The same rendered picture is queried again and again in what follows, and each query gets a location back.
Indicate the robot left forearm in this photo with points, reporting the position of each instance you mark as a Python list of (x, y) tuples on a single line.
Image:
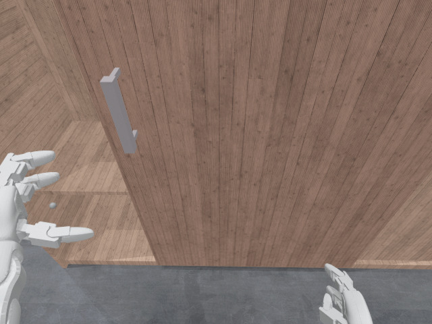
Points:
[(12, 281)]

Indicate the wardrobe door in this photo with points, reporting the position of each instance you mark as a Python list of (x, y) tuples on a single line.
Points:
[(271, 133), (408, 235)]

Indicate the robot left hand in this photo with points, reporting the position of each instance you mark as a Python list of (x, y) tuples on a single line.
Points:
[(15, 190)]

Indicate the handle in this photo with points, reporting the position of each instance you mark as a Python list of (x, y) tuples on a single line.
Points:
[(118, 112)]

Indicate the robot right hand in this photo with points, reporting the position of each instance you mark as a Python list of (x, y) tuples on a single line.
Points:
[(351, 306)]

